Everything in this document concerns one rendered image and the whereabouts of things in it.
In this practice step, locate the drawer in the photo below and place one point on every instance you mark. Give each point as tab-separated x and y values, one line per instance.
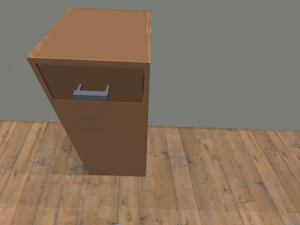
126	83

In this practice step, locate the cabinet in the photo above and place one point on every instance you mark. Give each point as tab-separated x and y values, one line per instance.
110	137

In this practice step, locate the handle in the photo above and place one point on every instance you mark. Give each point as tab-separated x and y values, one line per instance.
91	95

